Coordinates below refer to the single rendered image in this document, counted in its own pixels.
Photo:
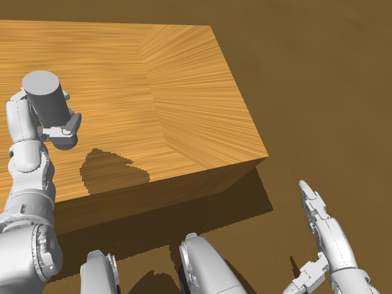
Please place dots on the right robot hand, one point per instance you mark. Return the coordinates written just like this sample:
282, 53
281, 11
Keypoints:
334, 249

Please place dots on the can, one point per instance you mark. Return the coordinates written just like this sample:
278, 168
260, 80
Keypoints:
45, 93

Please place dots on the left robot arm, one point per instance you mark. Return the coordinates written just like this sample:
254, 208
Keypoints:
29, 251

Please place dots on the right robot foot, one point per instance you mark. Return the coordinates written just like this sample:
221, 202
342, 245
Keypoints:
182, 281

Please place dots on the right robot arm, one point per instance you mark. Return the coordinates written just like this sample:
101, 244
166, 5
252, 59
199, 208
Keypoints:
351, 281

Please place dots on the left robot hand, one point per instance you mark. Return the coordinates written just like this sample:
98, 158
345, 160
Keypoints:
24, 123

